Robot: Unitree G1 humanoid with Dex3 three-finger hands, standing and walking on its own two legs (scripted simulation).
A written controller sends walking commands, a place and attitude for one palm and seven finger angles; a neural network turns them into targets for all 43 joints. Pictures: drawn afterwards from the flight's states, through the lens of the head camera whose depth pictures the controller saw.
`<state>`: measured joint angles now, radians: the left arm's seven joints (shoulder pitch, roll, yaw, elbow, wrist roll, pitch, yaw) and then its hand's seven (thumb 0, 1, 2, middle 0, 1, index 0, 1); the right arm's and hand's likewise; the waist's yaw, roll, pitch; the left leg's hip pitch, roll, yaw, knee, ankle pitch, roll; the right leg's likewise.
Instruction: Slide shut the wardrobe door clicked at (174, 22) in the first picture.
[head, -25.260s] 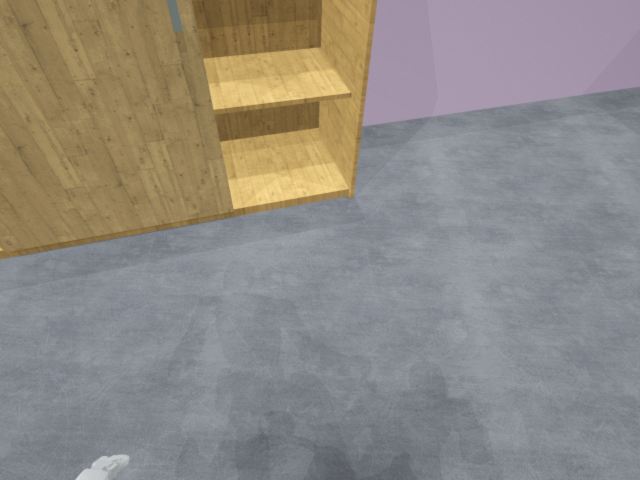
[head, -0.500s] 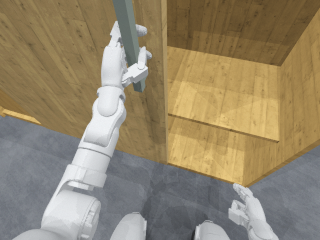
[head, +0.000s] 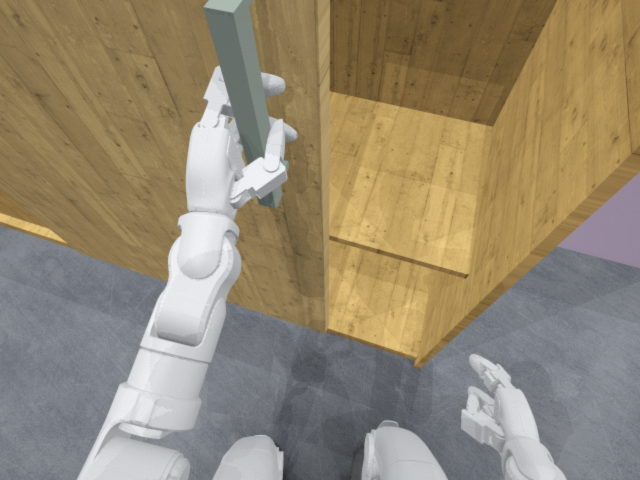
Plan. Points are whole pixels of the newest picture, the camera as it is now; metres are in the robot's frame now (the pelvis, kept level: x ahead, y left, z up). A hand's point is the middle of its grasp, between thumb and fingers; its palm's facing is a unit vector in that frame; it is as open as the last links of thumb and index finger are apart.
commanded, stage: step sideways, sliding the door along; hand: left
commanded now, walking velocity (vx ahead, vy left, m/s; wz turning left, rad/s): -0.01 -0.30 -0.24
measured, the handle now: (262, 113) +0.43 +0.13 +0.17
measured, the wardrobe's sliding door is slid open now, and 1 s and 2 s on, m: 0.28 0.00 0.00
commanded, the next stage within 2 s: stop walking and hold the door there in 0.94 s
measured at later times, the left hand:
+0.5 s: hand (530, 233) +0.34 -0.13 +0.16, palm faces -0.12 -0.99 -0.02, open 6.1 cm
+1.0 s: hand (582, 237) +0.34 -0.17 +0.16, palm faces +0.18 -0.98 -0.05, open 6.2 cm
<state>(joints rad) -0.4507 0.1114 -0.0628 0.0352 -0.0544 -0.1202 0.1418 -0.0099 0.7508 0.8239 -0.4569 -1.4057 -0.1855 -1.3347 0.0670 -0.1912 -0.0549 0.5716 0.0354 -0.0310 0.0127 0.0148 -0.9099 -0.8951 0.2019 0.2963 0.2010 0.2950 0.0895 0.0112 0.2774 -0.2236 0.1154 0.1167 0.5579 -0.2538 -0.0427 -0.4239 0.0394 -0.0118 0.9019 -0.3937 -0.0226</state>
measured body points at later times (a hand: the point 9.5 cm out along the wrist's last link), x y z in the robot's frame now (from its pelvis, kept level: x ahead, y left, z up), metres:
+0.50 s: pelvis -0.02 -0.17 +0.00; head +0.06 -0.17 +0.44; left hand +0.34 -0.07 +0.16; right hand +0.18 -0.40 -0.10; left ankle -0.02 +0.01 -0.73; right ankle -0.01 -0.27 -0.67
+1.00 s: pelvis -0.04 -0.32 +0.01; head +0.03 -0.31 +0.45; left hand +0.32 -0.12 +0.16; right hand +0.13 -0.55 -0.09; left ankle -0.04 -0.16 -0.73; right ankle -0.04 -0.46 -0.65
